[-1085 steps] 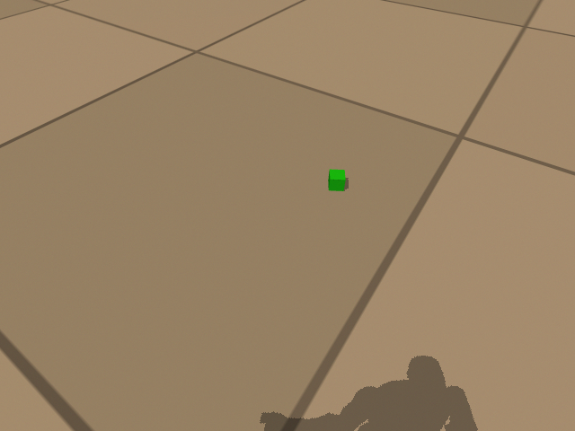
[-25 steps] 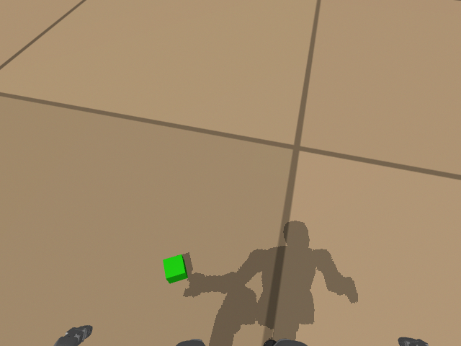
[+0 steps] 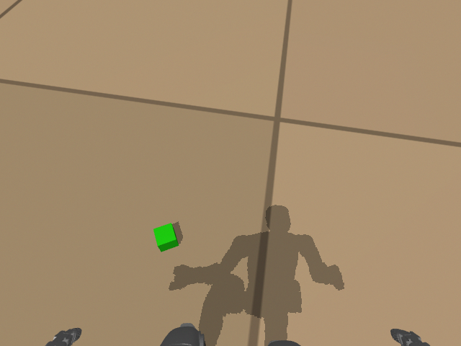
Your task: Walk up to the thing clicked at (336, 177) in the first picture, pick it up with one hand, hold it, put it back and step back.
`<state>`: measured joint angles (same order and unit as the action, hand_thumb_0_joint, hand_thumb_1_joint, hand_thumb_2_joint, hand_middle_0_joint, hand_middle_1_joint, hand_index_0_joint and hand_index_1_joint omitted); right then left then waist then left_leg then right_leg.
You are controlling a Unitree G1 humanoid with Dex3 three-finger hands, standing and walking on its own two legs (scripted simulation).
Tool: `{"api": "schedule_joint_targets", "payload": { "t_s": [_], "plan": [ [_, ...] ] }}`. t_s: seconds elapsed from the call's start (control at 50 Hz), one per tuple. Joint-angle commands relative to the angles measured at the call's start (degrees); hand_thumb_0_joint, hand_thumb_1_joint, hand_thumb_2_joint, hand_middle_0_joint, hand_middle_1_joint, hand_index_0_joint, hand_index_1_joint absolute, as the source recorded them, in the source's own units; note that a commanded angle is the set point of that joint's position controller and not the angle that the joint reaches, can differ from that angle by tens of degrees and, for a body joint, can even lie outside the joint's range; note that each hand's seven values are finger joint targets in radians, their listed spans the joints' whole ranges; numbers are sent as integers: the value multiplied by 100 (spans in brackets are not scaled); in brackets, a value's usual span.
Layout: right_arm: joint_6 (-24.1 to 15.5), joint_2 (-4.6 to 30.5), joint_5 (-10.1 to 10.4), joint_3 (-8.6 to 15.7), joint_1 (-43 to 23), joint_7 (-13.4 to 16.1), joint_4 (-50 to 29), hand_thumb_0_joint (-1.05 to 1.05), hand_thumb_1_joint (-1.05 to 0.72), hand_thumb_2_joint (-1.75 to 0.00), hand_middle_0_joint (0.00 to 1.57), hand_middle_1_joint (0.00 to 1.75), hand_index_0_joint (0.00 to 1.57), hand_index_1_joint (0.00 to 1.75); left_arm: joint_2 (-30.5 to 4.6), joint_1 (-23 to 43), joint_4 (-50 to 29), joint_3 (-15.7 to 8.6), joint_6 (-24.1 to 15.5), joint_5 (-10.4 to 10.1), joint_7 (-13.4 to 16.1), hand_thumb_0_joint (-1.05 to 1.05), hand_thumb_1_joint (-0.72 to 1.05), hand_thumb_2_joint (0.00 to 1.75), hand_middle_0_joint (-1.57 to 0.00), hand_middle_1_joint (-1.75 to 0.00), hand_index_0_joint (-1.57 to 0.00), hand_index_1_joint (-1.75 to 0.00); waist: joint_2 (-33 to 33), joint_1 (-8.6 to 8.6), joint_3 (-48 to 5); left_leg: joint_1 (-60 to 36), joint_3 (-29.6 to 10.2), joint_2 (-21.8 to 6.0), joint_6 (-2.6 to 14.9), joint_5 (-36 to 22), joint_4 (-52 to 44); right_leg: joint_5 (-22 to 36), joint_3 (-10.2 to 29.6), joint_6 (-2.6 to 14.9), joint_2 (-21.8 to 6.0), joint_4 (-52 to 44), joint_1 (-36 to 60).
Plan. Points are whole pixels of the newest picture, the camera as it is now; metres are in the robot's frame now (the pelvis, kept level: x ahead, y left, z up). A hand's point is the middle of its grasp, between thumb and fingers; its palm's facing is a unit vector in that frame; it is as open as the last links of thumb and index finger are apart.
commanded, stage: walk up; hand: left
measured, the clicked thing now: (166, 237) +0.55 +0.28 -0.71
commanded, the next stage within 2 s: stand in 1.52 s
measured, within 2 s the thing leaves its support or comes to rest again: neither
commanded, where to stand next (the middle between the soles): +0.19 +0.01 m, yaw +4 degrees
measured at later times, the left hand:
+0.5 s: hand out of the picture -0.04 +0.25 -0.14, palm faces +0.09 -0.93 -0.35, open 7.4 cm
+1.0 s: hand out of the picture -0.12 +0.24 -0.13, palm faces +0.10 -0.93 -0.36, open 7.4 cm
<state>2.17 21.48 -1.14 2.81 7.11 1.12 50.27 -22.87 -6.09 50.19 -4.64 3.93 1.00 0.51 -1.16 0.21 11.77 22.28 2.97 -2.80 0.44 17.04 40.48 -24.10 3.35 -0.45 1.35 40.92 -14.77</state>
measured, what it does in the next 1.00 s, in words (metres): walks backwards: left foot, then right foot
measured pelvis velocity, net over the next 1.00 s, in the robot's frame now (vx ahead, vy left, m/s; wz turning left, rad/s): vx -0.18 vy -0.03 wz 0.07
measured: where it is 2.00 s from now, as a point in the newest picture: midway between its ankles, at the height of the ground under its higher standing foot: outside the picture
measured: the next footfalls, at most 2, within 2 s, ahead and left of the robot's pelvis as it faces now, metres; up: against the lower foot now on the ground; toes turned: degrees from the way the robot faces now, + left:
left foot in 0.34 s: -0.12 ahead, +0.09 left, +0.00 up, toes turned +1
right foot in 0.62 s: -0.14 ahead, -0.17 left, +0.00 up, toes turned +4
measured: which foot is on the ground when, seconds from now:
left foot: down 0.00-0.04, up 0.06-0.32, down 0.34-1.00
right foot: down 0.00-0.36, up 0.38-0.60, down 0.62-1.00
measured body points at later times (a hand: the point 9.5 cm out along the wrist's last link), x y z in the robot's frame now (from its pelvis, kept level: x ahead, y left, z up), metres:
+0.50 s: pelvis -0.13 -0.02 +0.01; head -0.09 +0.01 +0.46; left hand -0.05 +0.30 -0.12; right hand -0.01 -0.32 -0.09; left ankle -0.12 +0.10 -0.72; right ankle -0.14 -0.16 -0.65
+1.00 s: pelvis -0.18 -0.03 +0.02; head -0.17 -0.03 +0.47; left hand -0.13 +0.28 -0.11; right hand -0.10 -0.33 -0.11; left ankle -0.16 +0.09 -0.72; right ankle -0.18 -0.17 -0.72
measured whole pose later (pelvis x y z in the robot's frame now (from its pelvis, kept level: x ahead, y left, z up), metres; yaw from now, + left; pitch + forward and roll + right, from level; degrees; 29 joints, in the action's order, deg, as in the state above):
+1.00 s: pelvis -0.18 -0.03 +0.02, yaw +4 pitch -3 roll +0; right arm -0.2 19.6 -1.4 2.0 12.3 -1.4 57.7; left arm -21.4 -10.3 56.8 -3.3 -0.2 0.5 -0.4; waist -0.6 -0.9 3.5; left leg 13.9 -2.9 0.9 0.1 14.9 31.6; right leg -20.0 1.2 0.3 -0.8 32.1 -10.3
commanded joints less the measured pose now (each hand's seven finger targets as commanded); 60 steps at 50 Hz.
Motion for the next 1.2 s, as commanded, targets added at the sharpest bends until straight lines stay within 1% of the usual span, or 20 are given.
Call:
{"api": "schedule_joint_targets", "payload": {
  "t_s": [0.0, 0.02, 0.04, 0.12, 0.22, 0.28, 0.32, 0.34, 0.36, 0.42, 0.54, 0.58, 0.6, 0.64, 0.66, 0.82, 0.86, 0.9, 1.0, 1.18],
  "plan": [
    [-58, 1346, 105, 298, -122, 88, -489, 0, -90, -90, 20, 30, 20, 30, -1259, -666, -321, -370, -249, 154, 37, 0, 90, 90, -20, -30, -20, -30, 130, -141, -1780, -133, -1106, -519, 369, -1655, 53, 2098, 804, 438, -793, -1549, 953],
    [-63, 1116, 160, 280, -359, 152, -589, 0, -90, -90, 20, 30, 20, 30, -1833, -377, -444, -494, -203, 68, 14, 0, 90, 90, -20, -30, -20, -30, -1421, -301, -1485, 338, -377, 638, 12, 515, 1215, 3109, 2120, 1425, -1888, -1853, 316],
    [-20, 1231, 140, 326, -355, 196, -549, 0, -90, -90, 20, 30, 20, 30, -1898, -258, -648, -477, -257, 130, 23, 0, 90, 90, -20, -30, -20, -30, -1442, -325, -1275, 340, -866, 674, -34, 2135, 2413, 3809, 2675, 1874, -2435, -1887, -150],
    [-91, 1204, 175, 246, 272, 189, -328, 0, -90, -90, 20, 30, 20, 30, -1190, 282, -903, -337, -246, 123, 119, 0, 90, 90, -20, -30, -20, -30, -757, 1, -1186, 484, -1053, 821, -92, 1342, 2813, 4241, 905, 1296, -1433, -1221, 195],
    [-190, 1083, 43, 232, 203, 161, -496, 0, -90, -90, 20, 30, 20, 30, -1125, -201, -1024, -316, -183, 175, 155, 0, 90, 90, -20, -30, -20, -30, -996, -282, -1468, 341, -528, 480, -130, 1436, 627, 4296, 867, 1254, -1425, -861, 1139],
    [-256, 1037, -31, 287, 643, 132, -292, 0, -90, -90, 20, 30, 20, 30, -1205, -137, -1046, -303, -121, 48, 85, 0, 90, 90, -20, -30, -20, -30, -809, -29, -1732, -656, -45, 520, -43, -134, -1536, 3701, 733, 982, -1276, -233, 942],
    [-306, 1575, -162, 452, 518, 129, -325, 0, -90, -90, 20, 30, 20, 30, -840, -361, -1076, -174, -88, 4, 32, 0, 90, 90, -20, -30, -20, -30, 403, -126, -1782, -1894, -1980, -803, 452, -1404, -1950, 1440, 422, 377, -525, 531, -915],
    [-276, 2170, -75, 524, 268, 55, -434, 0, -90, -90, 20, 30, 20, 30, -962, 90, -1129, -234, -94, -33, 88, 0, 90, 90, -20, -30, -20, -30, 1398, 108, -1626, -928, -3133, -2049, 1447, -1940, -2133, -1093, -62, 139, 157, 1510, -951],
    [-318, 2144, -97, 566, 270, 72, -449, 0, -90, -90, 20, 30, 20, 30, -1099, 357, -1081, -311, -77, 71, 124, 0, 90, 90, -20, -30, -20, -30, 1072, 263, -1421, -433, -3449, -2253, 1788, -2000, -2169, -1303, 613, 109, 154, 2419, -805],
    [-356, 1503, -117, 360, -319, 125, -494, 0, -90, -90, 20, 30, 20, 30, -1034, -426, -663, -319, -94, -53, 65, 0, 90, 90, -20, -30, -20, -30, 693, -309, -1127, -654, -1654, -1235, 1117, -2000, -1787, -494, 743, 186, 284, 2902, -1041],
    [-315, 1501, -188, 395, 84, -17, -416, 0, -90, -90, 20, 30, 20, 30, -934, -285, -448, -248, -366, 19, -100, 0, 90, 90, -20, -30, -20, -30, 1271, 173, -1233, -1094, -1517, -906, 1046, 651, -1812, -710, -224, -8, -11, -273, -218],
    [-224, 1502, -122, 360, -146, -59, -444, 0, -90, -90, 20, 30, 20, 30, -811, -946, 2, -244, -485, 38, -36, 0, 90, 90, -20, -30, -20, -30, 1170, -229, -1253, -521, -1200, -789, 843, 319, -1247, 375, -503, 157, 57, -1965, 804],
    [-203, 1227, -64, 271, -115, -63, -471, 0, -90, -90, 20, 30, 20, 30, -1031, -1059, 127, -311, -546, 98, 3, 0, 90, 90, -20, -30, -20, -30, 659, -275, -1214, 7, -984, -547, 549, 240, -704, 579, -32, 250, -49, -2135, 1311],
    [-192, 995, 18, 220, -200, -28, -517, 0, -90, -90, 20, 30, 20, 30, -1888, -547, -99, -440, -618, 170, 12, 0, 90, 90, -20, -30, -20, -30, -958, -297, -964, 473, -865, 266, -43, 1639, 630, -1262, 2916, 1279, -2145, -2794, -86],
    [-195, 1256, 23, 308, -91, -31, -329, 0, -90, -90, 20, 30, 20, 30, -1781, -49, -253, -383, -626, 171, -1, 0, 90, 90, -20, -30, -20, -30, -678, -126, -479, -69, -1189, 137, -93, 1516, 1071, -1541, 2908, 1428, -2269, -2848, -962],
    [-417, 953, -6, 248, 442, -134, 154, 0, -90, -90, 20, 30, 20, 30, -1252, 36, -110, -220, -598, 59, -45, 0, 90, 90, -20, -30, -20, -30, -784, 46, -907, -1170, -376, 443, -39, 154, -1524, 855, 750, 735, -1220, -1803, -86],
    [-504, 1232, -87, 338, 482, -80, 203, 0, -90, -90, 20, 30, 20, 30, -816, -127, -71, -48, -569, -20, -65, 0, 90, 90, -20, -30, -20, -30, 113, 59, -1257, -1907, -1714, -413, 285, -460, -2092, 1356, 188, 284, -689, -973, -500],
    [-503, 1524, -31, 333, 142, -121, 150, 0, -90, -90, 20, 30, 20, 30, -930, -183, 146, -114, -540, -87, -41, 0, 90, 90, -20, -30, -20, -30, 459, -161, -1224, -697, -2605, -1179, 997, 826, -2403, -401, -242, 177, -227, -562, 277],
    [-459, 1123, 10, 155, -203, -133, 240, 0, -90, -90, 20, 30, 20, 30, -1076, -235, 416, -119, -651, -13, -36, 0, 90, 90, -20, -30, -20, -30, 555, -225, -974, -191, -1399, -180, 178, 336, -1847, 564, 348, 395, -585, -1941, 888],
    [-520, 1002, 26, 122, -126, -103, 511, 0, -90, -90, 20, 30, 20, 30, -1052, 187, 570, -61, -671, -56, -5, 0, 90, 90, -20, -30, -20, -30, 127, -97, -1392, -971, -1107, -205, 221, -1974, -1456, 2157, 122, 318, -723, -1772, 1049]
  ]
}}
